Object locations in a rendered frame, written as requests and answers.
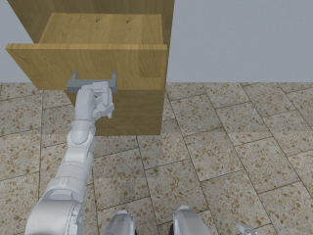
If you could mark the handle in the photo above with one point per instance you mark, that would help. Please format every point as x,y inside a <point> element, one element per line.
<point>74,84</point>

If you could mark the right robot thigh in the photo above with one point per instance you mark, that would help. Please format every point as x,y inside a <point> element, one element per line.
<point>187,222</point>

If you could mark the robot left forearm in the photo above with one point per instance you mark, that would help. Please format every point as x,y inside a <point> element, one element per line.
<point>74,170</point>

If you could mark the cabinet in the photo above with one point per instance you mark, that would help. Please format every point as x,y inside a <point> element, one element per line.
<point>137,112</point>

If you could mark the robot right shin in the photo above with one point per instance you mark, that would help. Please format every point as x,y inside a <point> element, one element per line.
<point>184,207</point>

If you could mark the drawer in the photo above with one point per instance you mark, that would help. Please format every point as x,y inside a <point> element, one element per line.
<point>95,45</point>

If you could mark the left robot hand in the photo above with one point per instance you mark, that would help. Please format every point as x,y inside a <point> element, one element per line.
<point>86,102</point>

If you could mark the right robot hand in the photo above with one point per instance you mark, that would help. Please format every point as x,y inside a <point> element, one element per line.
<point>246,230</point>

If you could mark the robot left upper arm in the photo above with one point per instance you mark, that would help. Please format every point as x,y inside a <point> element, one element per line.
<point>57,217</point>

